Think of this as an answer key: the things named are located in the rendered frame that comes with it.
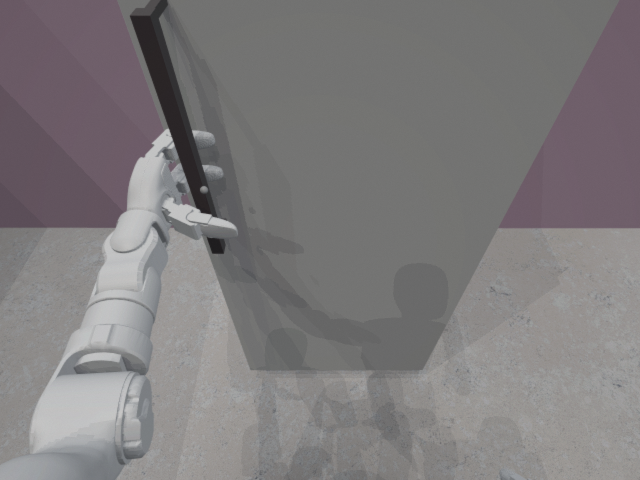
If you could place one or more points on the handle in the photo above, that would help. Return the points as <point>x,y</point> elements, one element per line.
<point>153,45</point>

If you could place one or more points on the robot left hand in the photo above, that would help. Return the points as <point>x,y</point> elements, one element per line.
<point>151,184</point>

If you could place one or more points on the fridge door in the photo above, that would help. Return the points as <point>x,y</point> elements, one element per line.
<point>370,151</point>

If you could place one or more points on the robot left forearm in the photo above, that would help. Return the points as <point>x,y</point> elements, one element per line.
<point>115,333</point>

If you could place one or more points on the left robot upper arm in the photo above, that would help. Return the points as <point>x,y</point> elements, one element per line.
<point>87,428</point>

